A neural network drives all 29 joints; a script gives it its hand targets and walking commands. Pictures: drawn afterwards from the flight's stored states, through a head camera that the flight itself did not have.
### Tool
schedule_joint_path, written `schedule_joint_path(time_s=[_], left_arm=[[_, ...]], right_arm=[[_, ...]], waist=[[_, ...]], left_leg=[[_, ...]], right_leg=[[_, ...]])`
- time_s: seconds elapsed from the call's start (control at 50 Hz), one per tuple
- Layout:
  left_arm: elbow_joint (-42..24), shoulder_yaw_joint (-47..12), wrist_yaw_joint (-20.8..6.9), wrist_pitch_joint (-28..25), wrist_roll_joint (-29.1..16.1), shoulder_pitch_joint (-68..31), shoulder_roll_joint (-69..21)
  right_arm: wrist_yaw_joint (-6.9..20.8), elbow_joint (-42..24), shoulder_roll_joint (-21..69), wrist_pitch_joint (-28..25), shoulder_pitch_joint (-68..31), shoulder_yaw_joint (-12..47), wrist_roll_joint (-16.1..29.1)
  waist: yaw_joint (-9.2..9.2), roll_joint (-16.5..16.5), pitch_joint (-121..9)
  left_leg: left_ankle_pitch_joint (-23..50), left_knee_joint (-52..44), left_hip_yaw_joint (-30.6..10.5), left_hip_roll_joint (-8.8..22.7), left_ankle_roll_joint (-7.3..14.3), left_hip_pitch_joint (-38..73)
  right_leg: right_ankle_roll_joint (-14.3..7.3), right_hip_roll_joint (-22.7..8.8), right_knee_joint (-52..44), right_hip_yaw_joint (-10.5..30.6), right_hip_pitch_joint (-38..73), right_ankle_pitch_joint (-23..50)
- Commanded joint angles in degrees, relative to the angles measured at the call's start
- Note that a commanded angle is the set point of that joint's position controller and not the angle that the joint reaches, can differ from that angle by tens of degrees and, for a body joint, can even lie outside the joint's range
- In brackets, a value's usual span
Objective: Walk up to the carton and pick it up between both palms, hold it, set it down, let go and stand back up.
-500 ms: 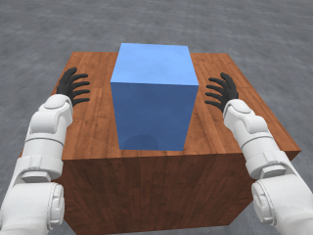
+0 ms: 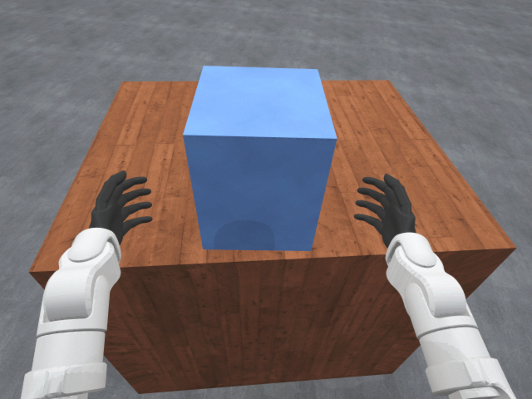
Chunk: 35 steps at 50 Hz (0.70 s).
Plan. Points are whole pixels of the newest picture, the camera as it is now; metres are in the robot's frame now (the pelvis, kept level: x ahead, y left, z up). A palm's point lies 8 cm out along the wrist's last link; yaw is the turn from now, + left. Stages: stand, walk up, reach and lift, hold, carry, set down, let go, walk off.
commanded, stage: set down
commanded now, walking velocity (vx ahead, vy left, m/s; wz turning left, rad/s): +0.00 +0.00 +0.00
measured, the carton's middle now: (259, 161) +0.49 +0.02 +0.11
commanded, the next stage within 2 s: let go in 1.54 s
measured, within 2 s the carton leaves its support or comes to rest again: neither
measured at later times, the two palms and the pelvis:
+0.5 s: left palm (107, 288) +0.27 +0.23 +0.05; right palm (403, 281) +0.28 -0.19 +0.05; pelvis +0.02 +0.00 +0.00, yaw -1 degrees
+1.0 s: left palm (105, 343) +0.22 +0.24 -0.01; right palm (407, 331) +0.23 -0.20 -0.01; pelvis +0.04 +0.00 +0.00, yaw -1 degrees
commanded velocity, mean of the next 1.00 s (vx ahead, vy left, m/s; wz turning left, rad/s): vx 0.00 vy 0.00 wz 0.00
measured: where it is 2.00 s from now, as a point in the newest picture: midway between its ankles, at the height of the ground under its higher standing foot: outside the picture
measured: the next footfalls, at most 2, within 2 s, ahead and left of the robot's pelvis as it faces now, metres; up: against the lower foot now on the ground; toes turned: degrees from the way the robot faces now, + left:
none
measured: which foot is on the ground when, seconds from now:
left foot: down 0.00-1.00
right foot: down 0.00-1.00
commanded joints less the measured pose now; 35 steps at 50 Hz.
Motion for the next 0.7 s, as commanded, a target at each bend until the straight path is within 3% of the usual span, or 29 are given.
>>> schedule_joint_path(time_s=[0.0, 0.1, 0.22, 0.46, 0.68], left_arm=[[-12.79, 1.89, -0.15, -2.67, 0.10, -10.44, 5.53], [-16.45, 1.60, -0.47, -5.09, -0.03, -2.93, 4.63], [-16.34, 0.25, -0.49, -6.82, -0.41, 1.27, 4.74], [-17.20, -1.05, -1.35, -10.65, 0.38, 16.32, 4.61], [-15.37, -3.36, -1.27, -15.40, 1.53, 25.13, 4.82]], right_arm=[[-0.16, -14.45, -5.37, -2.24, -11.13, -1.95, -1.02], [0.03, -19.27, -4.36, -3.37, -3.14, -1.77, -2.27], [1.48, -20.63, -3.81, -2.73, 1.35, -2.49, -4.36], [3.57, -21.81, -4.40, -5.25, 16.22, -1.87, -6.15], [5.89, -20.26, -4.17, -8.79, 26.26, -2.35, -8.83]], waist=[[0.50, 3.27, -14.55], [1.08, 3.34, -12.56], [1.37, 2.79, -9.58], [2.35, 2.83, -10.15], [2.55, 3.57, -6.97]], left_leg=[[7.49, -0.88, 1.09, -3.47, -0.54, 11.59], [7.90, -1.08, 1.24, -3.46, -0.93, 12.07], [2.96, -2.94, 1.09, -2.94, -0.21, 10.53], [14.99, -0.99, 0.95, -3.35, -1.79, 14.18], [17.22, -0.98, 0.37, -3.06, -2.22, 15.43]], right_leg=[[1.89, 2.41, -4.20, -0.75, -3.30, 5.49], [1.61, 2.07, -4.88, -0.04, -3.69, 5.18], [1.26, 1.21, -6.24, 0.93, -4.97, 1.89], [1.28, 1.76, -6.91, 0.51, -3.38, 11.15], [0.74, 1.55, -8.39, 0.29, -4.78, 11.36]])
